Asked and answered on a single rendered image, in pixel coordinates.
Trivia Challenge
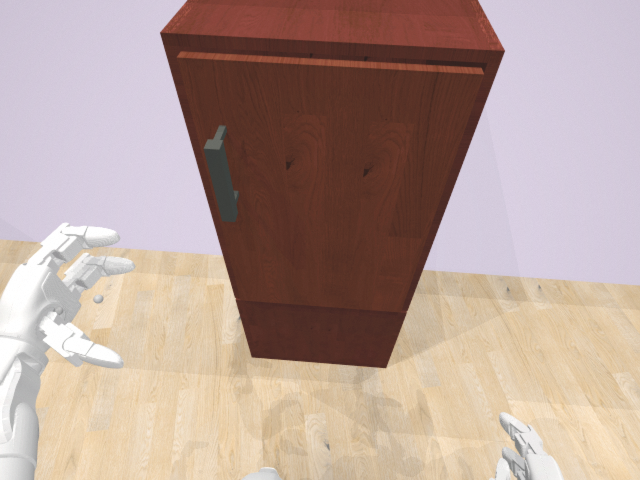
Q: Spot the robot left forearm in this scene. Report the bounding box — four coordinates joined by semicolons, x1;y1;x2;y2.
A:
0;336;49;480

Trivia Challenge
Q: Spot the robot right hand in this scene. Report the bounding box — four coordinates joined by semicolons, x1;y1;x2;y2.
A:
489;412;564;480

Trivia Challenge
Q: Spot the cupboard door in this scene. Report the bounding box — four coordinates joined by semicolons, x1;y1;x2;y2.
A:
177;51;484;312

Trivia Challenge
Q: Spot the handle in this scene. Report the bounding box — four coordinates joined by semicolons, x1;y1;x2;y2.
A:
204;125;239;222

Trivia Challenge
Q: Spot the robot left hand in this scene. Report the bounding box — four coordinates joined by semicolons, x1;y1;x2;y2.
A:
0;223;136;369

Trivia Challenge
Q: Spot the robot left shin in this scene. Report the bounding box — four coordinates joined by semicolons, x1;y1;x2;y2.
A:
259;467;279;476

